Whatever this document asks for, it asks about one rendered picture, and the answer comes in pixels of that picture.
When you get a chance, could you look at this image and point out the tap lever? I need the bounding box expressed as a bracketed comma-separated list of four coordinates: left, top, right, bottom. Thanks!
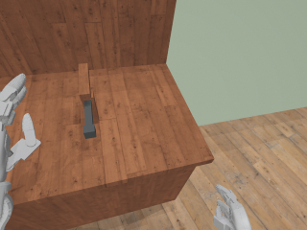
[83, 100, 97, 139]

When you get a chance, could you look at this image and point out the left robot hand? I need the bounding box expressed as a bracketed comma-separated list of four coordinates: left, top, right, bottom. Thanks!
[0, 73, 41, 182]

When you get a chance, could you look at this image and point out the robot left forearm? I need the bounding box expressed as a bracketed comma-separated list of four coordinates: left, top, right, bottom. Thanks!
[0, 180, 13, 230]

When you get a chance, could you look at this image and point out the right robot hand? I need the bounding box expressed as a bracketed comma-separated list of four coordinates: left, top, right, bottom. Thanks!
[213, 184, 252, 230]

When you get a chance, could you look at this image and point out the counter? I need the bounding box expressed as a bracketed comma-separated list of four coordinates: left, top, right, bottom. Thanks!
[0, 0, 215, 230]

